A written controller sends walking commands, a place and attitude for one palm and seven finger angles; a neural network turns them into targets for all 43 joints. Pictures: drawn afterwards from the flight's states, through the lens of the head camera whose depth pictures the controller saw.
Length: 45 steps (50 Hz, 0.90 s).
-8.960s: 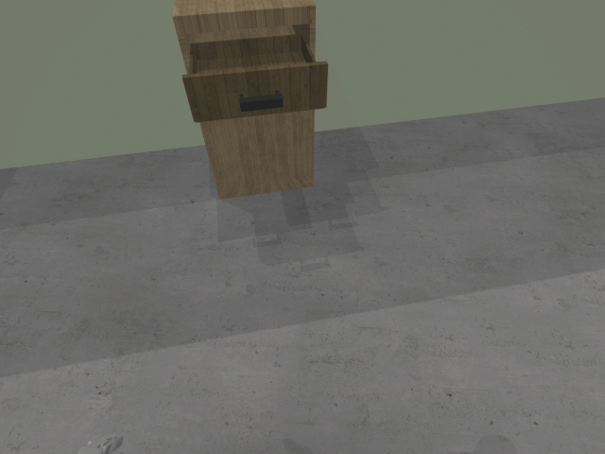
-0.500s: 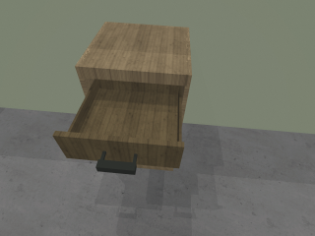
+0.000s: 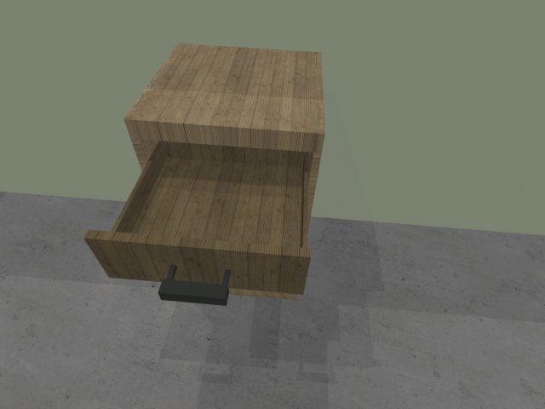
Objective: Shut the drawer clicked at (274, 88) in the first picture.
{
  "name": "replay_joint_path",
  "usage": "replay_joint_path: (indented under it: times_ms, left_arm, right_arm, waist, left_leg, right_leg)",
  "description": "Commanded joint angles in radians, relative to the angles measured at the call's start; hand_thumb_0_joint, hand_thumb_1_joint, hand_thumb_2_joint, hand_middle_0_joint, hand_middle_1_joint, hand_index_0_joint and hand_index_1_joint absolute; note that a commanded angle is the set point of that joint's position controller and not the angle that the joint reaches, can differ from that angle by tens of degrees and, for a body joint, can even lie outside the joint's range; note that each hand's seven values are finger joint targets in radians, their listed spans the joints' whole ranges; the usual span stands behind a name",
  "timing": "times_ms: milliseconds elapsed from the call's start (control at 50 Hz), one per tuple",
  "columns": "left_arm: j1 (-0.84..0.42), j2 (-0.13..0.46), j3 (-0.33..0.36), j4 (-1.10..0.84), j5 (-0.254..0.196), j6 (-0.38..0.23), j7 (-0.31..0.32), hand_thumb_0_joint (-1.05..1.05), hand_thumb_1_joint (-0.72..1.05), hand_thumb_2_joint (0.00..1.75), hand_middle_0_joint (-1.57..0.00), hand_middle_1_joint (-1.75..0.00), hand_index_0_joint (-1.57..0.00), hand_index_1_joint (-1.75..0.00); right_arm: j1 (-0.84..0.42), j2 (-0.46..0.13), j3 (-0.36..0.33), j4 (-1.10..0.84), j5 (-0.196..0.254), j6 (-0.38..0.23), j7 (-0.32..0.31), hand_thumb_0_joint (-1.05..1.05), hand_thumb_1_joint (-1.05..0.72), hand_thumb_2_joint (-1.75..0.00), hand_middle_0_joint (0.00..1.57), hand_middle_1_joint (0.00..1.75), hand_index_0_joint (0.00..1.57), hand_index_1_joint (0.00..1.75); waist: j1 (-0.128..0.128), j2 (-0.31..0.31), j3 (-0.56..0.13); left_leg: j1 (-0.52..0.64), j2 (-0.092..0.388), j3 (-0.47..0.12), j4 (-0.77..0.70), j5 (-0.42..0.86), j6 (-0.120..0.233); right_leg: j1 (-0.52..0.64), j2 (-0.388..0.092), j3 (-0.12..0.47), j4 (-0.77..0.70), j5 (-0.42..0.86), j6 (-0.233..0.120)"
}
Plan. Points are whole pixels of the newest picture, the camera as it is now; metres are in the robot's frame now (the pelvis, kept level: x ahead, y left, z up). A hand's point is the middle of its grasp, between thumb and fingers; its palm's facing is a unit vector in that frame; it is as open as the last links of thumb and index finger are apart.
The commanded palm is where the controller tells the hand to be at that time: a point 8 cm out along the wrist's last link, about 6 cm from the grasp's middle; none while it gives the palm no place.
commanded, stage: shuffle to correct the standing spot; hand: left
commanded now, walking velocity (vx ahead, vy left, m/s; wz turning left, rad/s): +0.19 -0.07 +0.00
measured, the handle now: (197, 281) +0.35 +0.17 -0.09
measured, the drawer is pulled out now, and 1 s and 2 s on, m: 0.30 0.30 0.30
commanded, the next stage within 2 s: come to a stop and stand still in 0.08 s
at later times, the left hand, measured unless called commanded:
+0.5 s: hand out of the picture +0.02 +0.12 -0.18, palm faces +0.10 -0.98 -0.16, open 7.4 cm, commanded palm none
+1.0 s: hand out of the picture +0.05 +0.19 -0.17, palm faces +0.02 -0.97 -0.25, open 7.4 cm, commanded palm none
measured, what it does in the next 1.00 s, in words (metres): stands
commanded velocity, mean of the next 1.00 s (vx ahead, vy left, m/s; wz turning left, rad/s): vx -0.01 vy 0.02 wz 0.00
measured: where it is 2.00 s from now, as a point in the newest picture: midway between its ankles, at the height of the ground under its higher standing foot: outside the picture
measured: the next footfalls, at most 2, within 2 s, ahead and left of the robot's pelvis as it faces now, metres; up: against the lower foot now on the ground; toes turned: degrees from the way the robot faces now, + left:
none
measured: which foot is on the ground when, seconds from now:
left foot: down 0.00-1.00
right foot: down 0.00-1.00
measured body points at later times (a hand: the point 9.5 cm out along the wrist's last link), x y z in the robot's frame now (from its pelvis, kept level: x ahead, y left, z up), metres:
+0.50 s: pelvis +0.05 -0.02 +0.00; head +0.07 -0.02 +0.45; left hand +0.02 +0.18 -0.16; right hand +0.07 -0.25 -0.16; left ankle +0.00 +0.07 -0.74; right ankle -0.02 -0.13 -0.73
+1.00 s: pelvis +0.00 -0.01 -0.01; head +0.00 -0.02 +0.44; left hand +0.05 +0.24 -0.15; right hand +0.05 -0.24 -0.16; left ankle +0.00 +0.07 -0.74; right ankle -0.02 -0.13 -0.74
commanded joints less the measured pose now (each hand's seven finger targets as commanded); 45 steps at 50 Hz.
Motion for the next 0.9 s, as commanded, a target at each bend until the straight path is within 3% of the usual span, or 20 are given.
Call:
replay_joint_path:
  times_ms: [0,80,160,200,240,260,300,340,420,480,560,580,600,620,640,660,720,760,800,880]
  left_arm:
    - [0.090,0.062,0.008,-0.025,0.014,-0.002,-0.008,0.00,0.90,0.90,-0.20,-0.30,-0.20,-0.30]
    - [0.122,0.058,0.011,-0.022,0.012,-0.012,-0.011,0.00,0.90,0.90,-0.20,-0.30,-0.20,-0.30]
    - [0.166,0.086,0.022,-0.008,0.005,-0.027,-0.008,0.00,0.90,0.90,-0.20,-0.30,-0.20,-0.30]
    - [0.206,0.115,0.032,0.004,0.000,-0.033,0.001,0.00,0.90,0.90,-0.20,-0.30,-0.20,-0.30]
    - [0.196,0.116,0.028,0.002,-0.003,-0.036,0.010,0.00,0.90,0.90,-0.20,-0.30,-0.20,-0.30]
    - [0.169,0.111,0.022,-0.002,-0.006,-0.036,0.014,0.00,0.90,0.90,-0.20,-0.30,-0.20,-0.30]
    - [0.117,0.109,0.015,-0.025,-0.013,-0.034,0.015,0.00,0.90,0.90,-0.20,-0.30,-0.20,-0.30]
    - [0.103,0.120,0.024,-0.038,-0.016,-0.027,0.022,0.00,0.90,0.90,-0.20,-0.30,-0.20,-0.30]
    - [0.066,0.130,0.032,-0.057,-0.009,-0.007,0.023,0.00,0.90,0.90,-0.20,-0.30,-0.20,-0.30]
    - [0.055,0.132,0.036,-0.081,-0.005,-0.003,0.024,0.00,0.90,0.90,-0.20,-0.30,-0.20,-0.30]
    - [0.030,0.152,0.039,-0.103,-0.006,-0.001,0.024,0.00,0.90,0.90,-0.20,-0.30,-0.20,-0.30]
    - [0.062,0.177,0.040,-0.086,0.002,-0.019,0.050,0.00,0.90,0.90,-0.20,-0.30,-0.20,-0.30]
    - [0.036,0.190,0.045,-0.139,0.004,-0.021,0.042,0.00,0.90,0.90,-0.20,-0.30,-0.20,-0.30]
    - [-0.011,0.214,0.042,-0.163,0.005,-0.025,0.032,0.00,0.90,0.90,-0.20,-0.30,-0.20,-0.30]
    - [-0.030,0.214,0.038,-0.188,0.004,-0.024,0.025,0.00,0.90,0.90,-0.20,-0.30,-0.20,-0.30]
    - [-0.048,0.215,0.036,-0.200,0.002,-0.024,0.022,0.00,0.90,0.90,-0.20,-0.30,-0.20,-0.30]
    - [-0.046,0.192,0.027,-0.219,-0.004,-0.010,0.020,0.00,0.90,0.90,-0.20,-0.30,-0.20,-0.30]
    - [-0.038,0.185,0.022,-0.207,-0.005,0.003,0.017,0.00,0.90,0.90,-0.20,-0.30,-0.20,-0.30]
    - [-0.059,0.190,0.018,-0.208,-0.004,0.007,0.009,0.00,0.90,0.90,-0.20,-0.30,-0.20,-0.30]
    - [-0.086,0.203,0.020,-0.215,-0.002,0.014,-0.001,0.00,0.90,0.90,-0.20,-0.30,-0.20,-0.30]
  right_arm:
    - [0.087,-0.123,-0.035,-0.015,0.001,0.002,-0.003,0.00,-0.90,-0.90,0.20,0.30,0.20,0.30]
    - [0.093,-0.108,-0.036,-0.021,0.001,-0.007,-0.004,0.00,-0.90,-0.90,0.20,0.30,0.20,0.30]
    - [0.079,-0.074,-0.029,-0.038,0.003,-0.024,-0.006,0.00,-0.90,-0.90,0.20,0.30,0.20,0.30]
    - [0.065,-0.048,-0.018,-0.048,0.001,-0.030,-0.009,0.00,-0.90,-0.90,0.20,0.30,0.20,0.30]
    - [0.059,-0.037,-0.011,-0.044,0.001,-0.022,-0.016,0.00,-0.90,-0.90,0.20,0.30,0.20,0.30]
    - [0.072,-0.037,-0.008,-0.032,0.004,-0.018,-0.019,0.00,-0.90,-0.90,0.20,0.30,0.20,0.30]
    - [0.121,-0.059,-0.011,-0.012,0.007,-0.019,-0.027,0.00,-0.90,-0.90,0.20,0.30,0.20,0.30]
    - [0.124,-0.089,-0.020,-0.019,0.012,-0.013,-0.038,0.00,-0.90,-0.90,0.20,0.30,0.20,0.30]
    - [0.052,-0.101,-0.033,-0.067,0.015,0.006,-0.033,0.00,-0.90,-0.90,0.20,0.30,0.20,0.30]
    - [0.037,-0.113,-0.037,-0.093,0.011,0.008,-0.028,0.00,-0.90,-0.90,0.20,0.30,0.20,0.30]
    - [0.029,-0.136,-0.043,-0.113,0.009,0.002,-0.027,0.00,-0.90,-0.90,0.20,0.30,0.20,0.30]
    - [-0.067,-0.181,-0.054,-0.200,0.022,0.001,-0.013,0.00,-0.90,-0.90,0.20,0.30,0.20,0.30]
    - [-0.025,-0.128,-0.051,-0.224,0.005,0.003,-0.003,0.00,-0.90,-0.90,0.20,0.30,0.20,0.30]
    - [-0.028,-0.123,-0.053,-0.235,-0.001,0.008,0.004,0.00,-0.90,-0.90,0.20,0.30,0.20,0.30]
    - [-0.026,-0.119,-0.052,-0.250,0.000,0.013,0.006,0.00,-0.90,-0.90,0.20,0.30,0.20,0.30]
    - [-0.020,-0.124,-0.050,-0.248,0.001,0.012,0.008,0.00,-0.90,-0.90,0.20,0.30,0.20,0.30]
    - [-0.014,-0.171,-0.046,-0.243,-0.007,0.001,0.001,0.00,-0.90,-0.90,0.20,0.30,0.20,0.30]
    - [-0.050,-0.178,-0.037,-0.255,-0.003,0.004,-0.002,0.00,-0.90,-0.90,0.20,0.30,0.20,0.30]
    - [-0.062,-0.179,-0.032,-0.261,0.000,0.007,0.001,0.00,-0.90,-0.90,0.20,0.30,0.20,0.30]
    - [-0.047,-0.188,-0.027,-0.242,-0.004,0.007,0.010,0.00,-0.90,-0.90,0.20,0.30,0.20,0.30]
  waist:
    - [-0.006,0.061,0.162]
    - [0.003,0.035,0.156]
    - [0.014,-0.073,0.115]
    - [0.023,-0.145,0.074]
    - [0.011,-0.126,0.061]
    - [-0.005,-0.073,0.049]
    - [-0.026,0.006,0.013]
    - [-0.017,0.061,0.001]
    - [-0.002,0.017,0.042]
    - [0.004,0.004,0.003]
    - [0.002,0.043,-0.092]
    - [0.009,-0.013,0.020]
    - [-0.002,-0.096,-0.019]
    - [-0.011,-0.106,-0.097]
    - [-0.022,-0.105,-0.116]
    - [-0.034,-0.071,-0.113]
    - [-0.012,0.155,-0.073]
    - [0.010,0.124,-0.009]
    - [0.002,0.014,0.063]
    - [-0.005,0.030,0.098]
  left_leg:
    - [-0.110,0.206,-0.254,-0.210,-0.370,0.023]
    - [-0.130,0.192,-0.234,-0.152,-0.301,0.033]
    - [-0.154,0.114,-0.103,0.045,-0.034,0.009]
    - [-0.226,0.071,-0.034,0.159,0.003,-0.023]
    - [-0.201,0.087,-0.020,0.171,-0.040,-0.044]
    - [-0.138,0.102,-0.029,0.122,0.014,-0.048]
    - [0.012,0.124,-0.057,0.069,0.384,-0.035]
    - [0.077,0.157,-0.078,0.108,0.642,-0.023]
    - [0.041,0.181,-0.115,0.061,0.535,-0.031]
    - [0.056,0.184,-0.128,0.053,0.522,-0.031]
    - [0.116,0.185,-0.126,0.078,0.713,-0.023]
    - [-0.014,0.190,-0.085,0.275,0.609,-0.047]
    - [-0.128,0.139,-0.094,0.243,0.175,-0.048]
    - [-0.146,0.112,-0.057,0.192,-0.039,-0.055]
    - [-0.124,0.090,-0.043,0.171,-0.084,-0.057]
    - [-0.092,0.098,-0.057,0.137,-0.012,-0.053]
    - [-0.020,0.200,-0.179,0.108,0.448,-0.004]
    - [-0.080,0.211,-0.214,0.065,0.375,0.013]
    - [-0.129,0.177,-0.190,0.033,0.154,-0.008]
    - [-0.159,0.164,-0.199,-0.058,-0.098,-0.015]
  right_leg:
    - [-0.138,-0.006,-0.011,0.003,-0.125,-0.045]
    - [-0.118,-0.014,0.014,-0.009,-0.102,-0.063]
    - [-0.022,-0.074,0.101,-0.058,0.032,-0.100]
    - [0.101,-0.152,0.172,-0.068,0.351,-0.132]
    - [0.118,-0.199,0.168,-0.030,0.731,-0.144]
    - [0.094,-0.185,0.130,0.005,0.848,-0.129]
    - [0.037,-0.115,0.053,0.072,0.915,-0.069]
    - [-0.005,-0.104,0.050,0.080,0.777,-0.054]
    - [-0.040,-0.113,0.069,0.033,0.561,-0.061]
    - [-0.035,-0.114,0.078,0.026,0.504,-0.062]
    - [0.014,-0.104,0.046,0.058,0.558,-0.048]
    - [-0.080,-0.104,0.085,-0.013,0.665,-0.010]
    - [0.017,-0.154,0.128,0.013,0.677,-0.066]
    - [0.070,-0.197,0.160,0.044,0.695,-0.108]
    - [0.044,-0.192,0.148,0.059,0.628,-0.114]
    - [0.020,-0.171,0.138,0.082,0.593,-0.110]
    - [-0.061,-0.060,0.052,0.123,0.298,-0.066]
    - [-0.050,-0.024,0.031,0.068,0.080,-0.054]
    - [-0.071,-0.041,0.063,0.005,0.057,-0.058]
    - [-0.099,-0.036,0.068,-0.016,-0.075,-0.056]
